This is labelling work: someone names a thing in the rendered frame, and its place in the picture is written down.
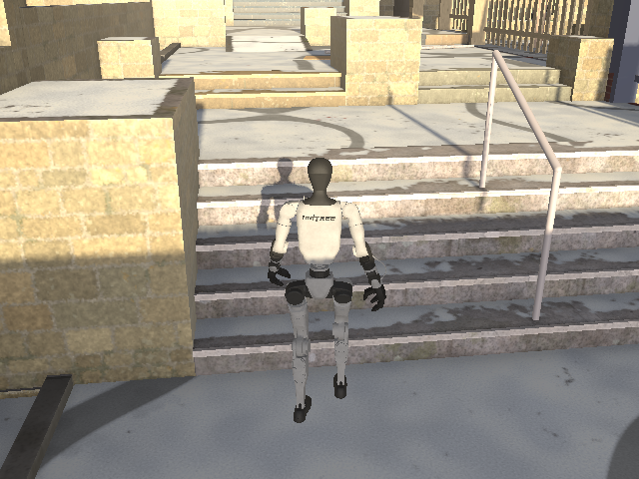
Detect right robot hand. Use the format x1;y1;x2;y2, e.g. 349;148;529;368
363;284;386;311

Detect right robot forearm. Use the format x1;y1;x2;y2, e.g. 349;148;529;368
359;242;382;288

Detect right robot upper arm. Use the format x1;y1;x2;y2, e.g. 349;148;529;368
340;202;368;257

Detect left robot hand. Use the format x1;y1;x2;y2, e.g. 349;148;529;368
268;267;291;286

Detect left robot forearm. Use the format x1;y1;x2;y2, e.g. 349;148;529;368
269;239;284;272

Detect left robot foot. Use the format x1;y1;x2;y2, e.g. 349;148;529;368
294;395;312;423

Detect left robot upper arm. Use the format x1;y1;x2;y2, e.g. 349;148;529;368
273;201;299;253

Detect robot left thigh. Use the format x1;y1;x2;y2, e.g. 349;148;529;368
285;279;311;356

